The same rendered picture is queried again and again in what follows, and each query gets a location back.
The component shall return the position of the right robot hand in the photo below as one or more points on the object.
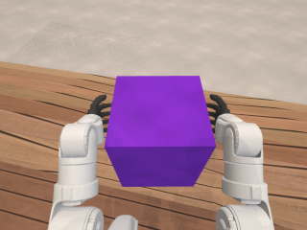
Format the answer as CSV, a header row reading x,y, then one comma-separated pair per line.
x,y
220,108

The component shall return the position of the left robot hand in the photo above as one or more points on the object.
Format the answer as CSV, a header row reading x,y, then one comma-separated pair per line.
x,y
96,107

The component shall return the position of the robot left upper arm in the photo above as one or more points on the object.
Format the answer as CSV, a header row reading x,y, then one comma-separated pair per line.
x,y
78,218

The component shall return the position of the left robot thigh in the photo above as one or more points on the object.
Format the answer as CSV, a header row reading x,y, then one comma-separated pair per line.
x,y
124,222

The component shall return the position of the carton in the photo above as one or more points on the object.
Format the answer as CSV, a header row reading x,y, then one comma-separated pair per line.
x,y
159,132

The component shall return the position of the robot left forearm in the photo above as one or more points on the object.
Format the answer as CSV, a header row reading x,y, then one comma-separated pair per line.
x,y
78,154

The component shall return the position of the robot right upper arm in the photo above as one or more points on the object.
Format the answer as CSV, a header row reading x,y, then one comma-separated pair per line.
x,y
242,217

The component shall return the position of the robot right forearm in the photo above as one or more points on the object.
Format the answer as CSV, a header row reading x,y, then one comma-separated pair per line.
x,y
243,158

